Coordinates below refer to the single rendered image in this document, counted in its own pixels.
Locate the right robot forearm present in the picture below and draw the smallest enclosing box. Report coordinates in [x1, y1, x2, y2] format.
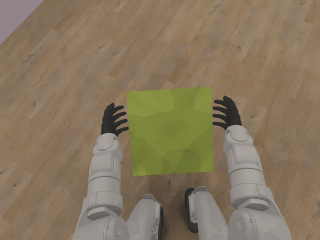
[223, 125, 292, 240]

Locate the robot shin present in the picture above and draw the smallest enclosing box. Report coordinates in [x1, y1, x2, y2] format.
[190, 186, 214, 223]
[143, 194, 159, 240]

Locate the robot right shin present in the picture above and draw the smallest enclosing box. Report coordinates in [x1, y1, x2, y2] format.
[190, 186, 214, 223]

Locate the robot left hand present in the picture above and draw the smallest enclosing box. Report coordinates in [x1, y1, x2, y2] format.
[101, 103, 129, 137]

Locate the robot right hand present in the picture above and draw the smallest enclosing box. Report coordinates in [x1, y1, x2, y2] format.
[212, 96, 242, 131]

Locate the robot right upper arm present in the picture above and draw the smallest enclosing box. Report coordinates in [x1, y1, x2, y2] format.
[227, 207, 292, 240]

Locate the carton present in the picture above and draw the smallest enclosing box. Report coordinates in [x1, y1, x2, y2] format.
[126, 86, 214, 176]

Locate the robot left upper arm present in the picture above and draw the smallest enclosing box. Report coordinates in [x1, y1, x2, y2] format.
[72, 215, 130, 240]

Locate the robot left shin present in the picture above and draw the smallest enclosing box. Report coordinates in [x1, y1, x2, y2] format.
[143, 194, 159, 240]

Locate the left robot forearm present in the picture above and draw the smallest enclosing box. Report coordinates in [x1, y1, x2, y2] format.
[72, 133, 124, 240]

